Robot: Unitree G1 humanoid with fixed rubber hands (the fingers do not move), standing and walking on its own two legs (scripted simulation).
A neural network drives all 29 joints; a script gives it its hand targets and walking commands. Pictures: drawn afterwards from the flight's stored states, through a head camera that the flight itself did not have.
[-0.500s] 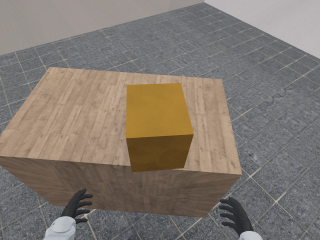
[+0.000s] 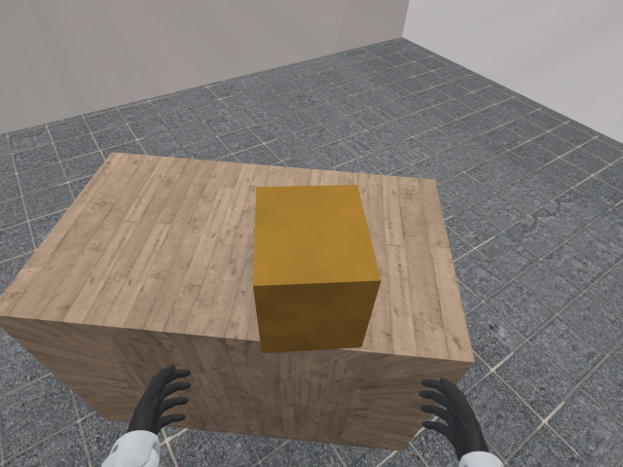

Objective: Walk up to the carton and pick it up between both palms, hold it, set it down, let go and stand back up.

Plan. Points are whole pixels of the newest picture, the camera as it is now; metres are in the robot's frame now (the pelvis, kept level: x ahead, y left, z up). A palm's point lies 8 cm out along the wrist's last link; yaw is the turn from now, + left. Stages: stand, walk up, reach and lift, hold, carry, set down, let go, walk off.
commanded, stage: reach and lift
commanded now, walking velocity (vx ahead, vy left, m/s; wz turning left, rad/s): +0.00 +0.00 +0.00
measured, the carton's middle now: (309, 268) +0.45 +0.00 -0.06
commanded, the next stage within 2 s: none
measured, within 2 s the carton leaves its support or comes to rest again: neither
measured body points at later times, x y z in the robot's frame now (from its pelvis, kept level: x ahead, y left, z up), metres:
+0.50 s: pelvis +0.02 +0.01 +0.00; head +0.01 +0.02 +0.45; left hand +0.23 +0.20 -0.05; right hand +0.23 -0.19 -0.05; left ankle -0.01 +0.13 -0.74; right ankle +0.02 -0.12 -0.74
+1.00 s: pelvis +0.02 +0.00 +0.00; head +0.02 +0.01 +0.45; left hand +0.30 +0.20 -0.02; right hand +0.31 -0.17 -0.02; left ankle -0.01 +0.13 -0.74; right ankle +0.02 -0.12 -0.74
